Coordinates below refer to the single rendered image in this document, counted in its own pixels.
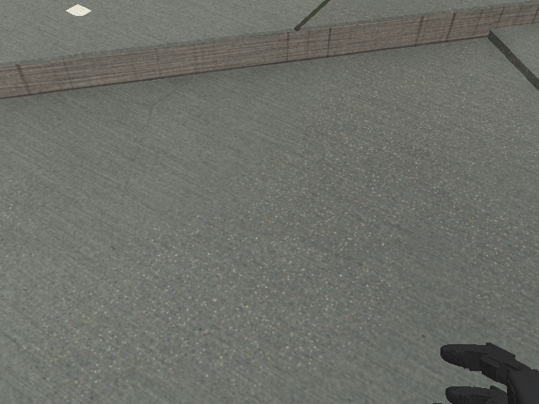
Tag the robot right hand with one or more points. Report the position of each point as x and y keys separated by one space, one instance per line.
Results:
x=497 y=364

